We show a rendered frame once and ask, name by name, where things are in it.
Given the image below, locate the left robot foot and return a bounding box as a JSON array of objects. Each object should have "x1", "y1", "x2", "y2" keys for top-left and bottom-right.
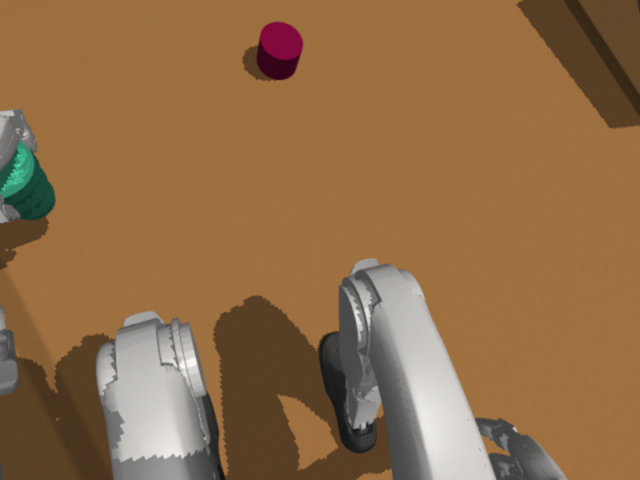
[{"x1": 202, "y1": 392, "x2": 225, "y2": 480}]

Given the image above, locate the right robot hand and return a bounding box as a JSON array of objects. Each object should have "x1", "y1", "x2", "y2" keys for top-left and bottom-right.
[{"x1": 475, "y1": 418, "x2": 567, "y2": 480}]

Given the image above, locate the left robot arm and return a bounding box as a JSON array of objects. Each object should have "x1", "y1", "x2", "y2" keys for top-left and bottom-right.
[{"x1": 0, "y1": 305, "x2": 18, "y2": 480}]

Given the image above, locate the right robot foot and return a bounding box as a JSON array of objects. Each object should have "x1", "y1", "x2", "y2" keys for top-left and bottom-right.
[{"x1": 319, "y1": 332, "x2": 377, "y2": 453}]

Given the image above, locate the left robot hand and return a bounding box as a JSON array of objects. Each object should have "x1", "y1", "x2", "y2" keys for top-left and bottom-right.
[{"x1": 0, "y1": 109, "x2": 38, "y2": 224}]

